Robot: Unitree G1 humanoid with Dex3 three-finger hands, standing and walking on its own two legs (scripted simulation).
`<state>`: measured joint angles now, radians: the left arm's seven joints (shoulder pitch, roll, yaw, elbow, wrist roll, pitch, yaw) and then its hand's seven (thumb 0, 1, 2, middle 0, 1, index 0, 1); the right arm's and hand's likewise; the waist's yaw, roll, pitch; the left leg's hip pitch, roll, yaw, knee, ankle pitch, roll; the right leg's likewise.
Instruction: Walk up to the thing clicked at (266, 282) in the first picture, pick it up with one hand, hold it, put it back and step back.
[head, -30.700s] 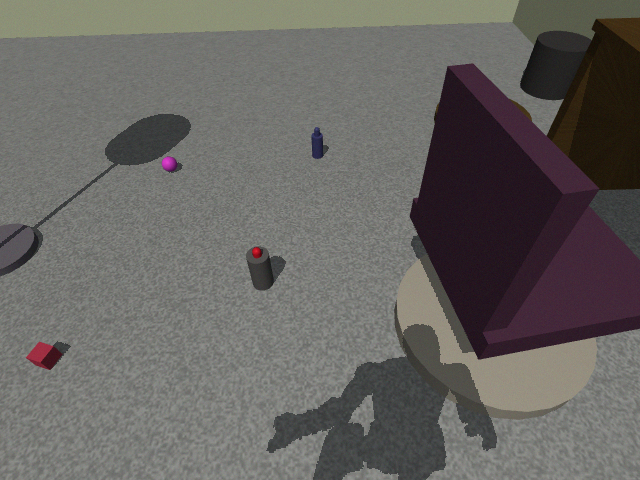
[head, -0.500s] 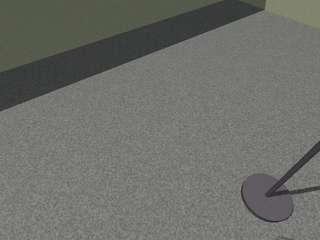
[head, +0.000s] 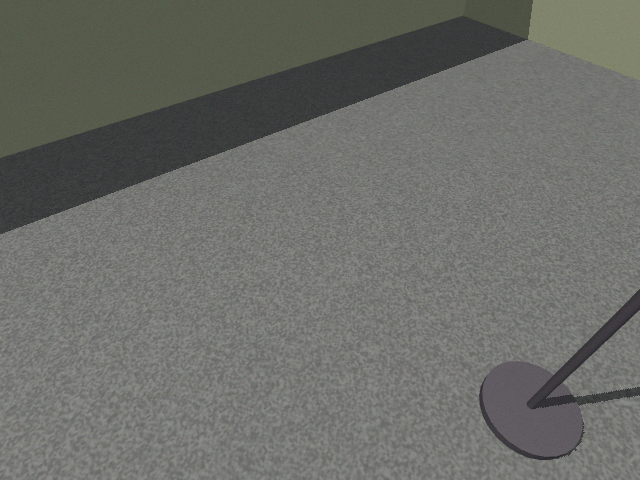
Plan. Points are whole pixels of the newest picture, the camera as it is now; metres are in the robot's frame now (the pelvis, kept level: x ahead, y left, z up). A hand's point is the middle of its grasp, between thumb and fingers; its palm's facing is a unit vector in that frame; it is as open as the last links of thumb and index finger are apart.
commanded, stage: walk up
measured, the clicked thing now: out of the picture -0.56 -1.05 -0.67
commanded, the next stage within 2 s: stand in 0.14 s
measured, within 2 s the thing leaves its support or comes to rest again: neither
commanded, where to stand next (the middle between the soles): +0.06 +0.00 m, yaw -3 degrees
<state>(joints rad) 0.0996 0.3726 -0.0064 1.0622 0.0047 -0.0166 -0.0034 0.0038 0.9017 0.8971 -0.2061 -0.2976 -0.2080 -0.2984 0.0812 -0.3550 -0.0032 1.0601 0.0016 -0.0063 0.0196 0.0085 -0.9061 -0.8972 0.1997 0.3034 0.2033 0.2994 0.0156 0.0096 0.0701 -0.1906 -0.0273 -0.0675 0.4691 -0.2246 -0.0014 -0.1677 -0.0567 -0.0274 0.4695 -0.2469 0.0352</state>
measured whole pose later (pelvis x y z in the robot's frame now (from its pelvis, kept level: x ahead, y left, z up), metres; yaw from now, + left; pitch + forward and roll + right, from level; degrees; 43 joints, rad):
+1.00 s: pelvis +0.00 -0.02 +0.01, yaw -1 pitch -2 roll +0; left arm 0.11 0.36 0.00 1.14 0.01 0.00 -0.01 0.00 0.90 0.90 -0.21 -0.30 -0.21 -0.30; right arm 0.12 -0.35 0.01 1.15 -0.01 -0.01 0.01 0.01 -0.91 -0.90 0.20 0.30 0.20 0.30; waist 0.01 0.01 0.06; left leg -0.14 0.01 -0.07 0.33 -0.15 -0.04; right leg -0.13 -0.02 -0.03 0.35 -0.18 0.00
